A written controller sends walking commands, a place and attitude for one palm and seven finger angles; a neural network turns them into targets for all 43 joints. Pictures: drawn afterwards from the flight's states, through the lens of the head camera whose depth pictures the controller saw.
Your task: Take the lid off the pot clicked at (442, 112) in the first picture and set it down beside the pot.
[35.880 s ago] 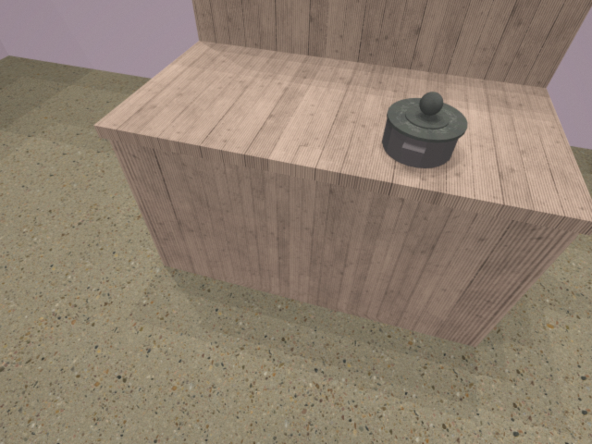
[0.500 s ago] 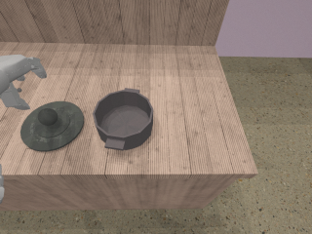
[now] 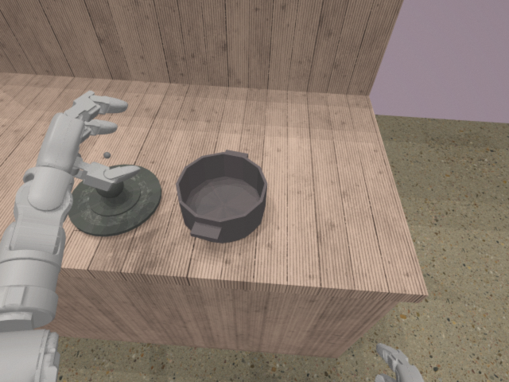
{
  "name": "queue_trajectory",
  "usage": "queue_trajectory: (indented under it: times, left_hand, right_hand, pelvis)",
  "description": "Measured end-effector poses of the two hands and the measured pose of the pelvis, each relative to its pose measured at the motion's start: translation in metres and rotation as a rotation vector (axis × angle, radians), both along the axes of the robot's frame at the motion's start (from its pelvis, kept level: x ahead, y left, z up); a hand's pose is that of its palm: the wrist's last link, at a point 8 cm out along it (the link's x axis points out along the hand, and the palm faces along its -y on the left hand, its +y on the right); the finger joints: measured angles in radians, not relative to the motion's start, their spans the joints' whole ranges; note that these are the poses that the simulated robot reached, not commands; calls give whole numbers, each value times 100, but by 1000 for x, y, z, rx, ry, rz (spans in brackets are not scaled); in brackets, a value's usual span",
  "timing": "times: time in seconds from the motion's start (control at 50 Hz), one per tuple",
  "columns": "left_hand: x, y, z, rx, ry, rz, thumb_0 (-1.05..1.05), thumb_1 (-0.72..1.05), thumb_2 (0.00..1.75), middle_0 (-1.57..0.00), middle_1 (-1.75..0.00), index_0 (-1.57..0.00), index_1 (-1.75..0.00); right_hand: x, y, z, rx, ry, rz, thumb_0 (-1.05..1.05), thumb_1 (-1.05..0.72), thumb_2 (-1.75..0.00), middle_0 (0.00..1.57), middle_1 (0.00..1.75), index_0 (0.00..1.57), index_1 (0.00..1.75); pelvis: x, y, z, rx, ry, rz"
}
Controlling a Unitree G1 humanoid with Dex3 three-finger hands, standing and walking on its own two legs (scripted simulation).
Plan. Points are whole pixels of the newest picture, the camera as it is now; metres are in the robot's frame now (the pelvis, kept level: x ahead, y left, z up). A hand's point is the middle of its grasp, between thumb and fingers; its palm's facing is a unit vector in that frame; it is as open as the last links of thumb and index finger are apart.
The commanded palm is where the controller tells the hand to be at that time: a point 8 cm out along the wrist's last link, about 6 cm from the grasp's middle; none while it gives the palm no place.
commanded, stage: draw the hand back to the body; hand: left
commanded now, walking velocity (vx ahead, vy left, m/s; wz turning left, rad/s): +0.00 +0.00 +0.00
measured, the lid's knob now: (109, 185) +0.47 +0.34 -0.02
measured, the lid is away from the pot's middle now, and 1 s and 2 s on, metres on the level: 0.24 0.24 0.24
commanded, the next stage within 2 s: step back with the hand held close in 1.62 s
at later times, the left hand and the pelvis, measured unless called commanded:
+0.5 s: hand (102, 166) +0.35 +0.25 +0.16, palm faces +0.46 -0.84 -0.30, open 9.3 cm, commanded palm +0.29 +0.27 +0.18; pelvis +0.03 -0.05 +0.00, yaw -1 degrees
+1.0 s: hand (108, 218) +0.27 +0.21 +0.16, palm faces +0.45 -0.84 -0.30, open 7.5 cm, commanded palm +0.21 +0.24 +0.18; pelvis +0.02 -0.06 +0.00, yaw -1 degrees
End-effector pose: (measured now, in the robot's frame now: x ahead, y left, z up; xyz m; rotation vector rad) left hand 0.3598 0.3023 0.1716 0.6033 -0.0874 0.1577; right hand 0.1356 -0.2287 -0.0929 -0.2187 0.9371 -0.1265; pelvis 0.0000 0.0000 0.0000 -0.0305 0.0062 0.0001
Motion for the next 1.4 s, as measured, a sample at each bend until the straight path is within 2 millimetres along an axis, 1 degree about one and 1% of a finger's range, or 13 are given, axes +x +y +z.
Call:
queue_trajectory:
  times: [0.06, 0.12, 0.18, 0.28, 0.32, 0.4, 0.5, 0.6, 0.7, 0.82, 0.92, 1.04, 1.4]
  left_hand:
    - [1, 2, -5, -172, -86, 85, 0, -6, 77, -42, -75, -42, -75]
    - [-3, 1, 4, -236, -179, 128, 0, -3, 78, -41, -74, -41, -74]
    - [-10, -2, 12, -243, -232, 139, 0, 2, 78, -40, -72, -39, -71]
    - [-20, -2, 2, -243, -192, 190, 0, 12, 80, -37, -67, -37, -67]
    - [-28, -5, 4, -236, -198, 203, 0, 16, 80, -36, -65, -36, -65]
    - [-42, -14, 10, -225, -221, 214, 0, 25, 82, -34, -60, -34, -60]
    - [-54, -20, 3, -238, -183, 248, 0, 37, 83, -32, -55, -32, -55]
    - [-71, -33, 3, -243, -184, 249, 1, 49, 85, -29, -49, -29, -49]
    - [-88, -37, 4, -244, -188, 266, 1, 61, 86, -27, -44, -27, -43]
    - [-108, -48, 0, -253, -179, 260, 1, 76, 88, -23, -37, -23, -37]
    - [-122, -49, -2, -244, -171, 265, 1, 84, 89, -22, -33, -22, -33]
    - [-139, -60, 1, -233, -183, 222, 1, 88, 90, -21, -31, -21, -31]
    - [-186, -67, -3, -200, -139, 163, 1, 89, 90, -21, -31, -21, -30]
  right_hand:
    - [0, -4, 9, -23, -33, -10, 1, -91, -90, 20, 30, 21, 30]
    - [0, -14, 15, -34, -79, -23, 1, -90, -90, 20, 30, 21, 30]
    - [2, -26, 13, -35, -95, -31, 1, -90, -90, 20, 30, 21, 30]
    - [5, -46, 5, -43, -60, -45, 1, -90, -90, 20, 30, 20, 30]
    - [8, -53, 5, -43, -63, -45, 1, -90, -90, 20, 30, 20, 30]
    - [20, -62, 3, -36, -79, -32, 1, -91, -90, 20, 30, 20, 30]
    - [38, -68, 5, -16, -119, -26, 2, -91, -90, 20, 30, 20, 30]
    - [55, -68, 12, 0, -184, -1, 1, -91, -90, 20, 30, 20, 30]
    - [65, -68, 17, 14, -224, 18, 1, -91, -90, 20, 30, 20, 30]
    - [62, -69, 15, 19, -228, 33, 1, -91, -90, 20, 30, 20, 30]
    - [55, -69, 15, 20, -227, 31, 1, -91, -90, 20, 30, 20, 30]
    - [50, -65, 15, 22, -244, 33, 2, -91, -90, 20, 30, 20, 30]
    - [51, -44, 22, 10, -267, 52, 2, -90, -90, 20, 30, 19, 29]
  pelvis:
    - [5, -7, 1, 0, -16, -9]
    - [11, -12, 2, -3, -27, -16]
    - [17, -14, 2, -2, -27, -28]
    - [25, -23, 2, 3, -19, -29]
    - [28, -27, 2, 4, -19, -30]
    - [33, -35, 3, 6, -23, -26]
    - [34, -46, 2, 10, -33, -22]
    - [33, -55, 3, 12, -48, -20]
    - [30, -62, 2, 14, -60, -18]
    - [24, -65, 3, 15, -73, -13]
    - [19, -67, 3, 15, -80, -15]
    - [15, -64, 3, 14, -88, -17]
    - [12, -47, 3, 9, -92, -18]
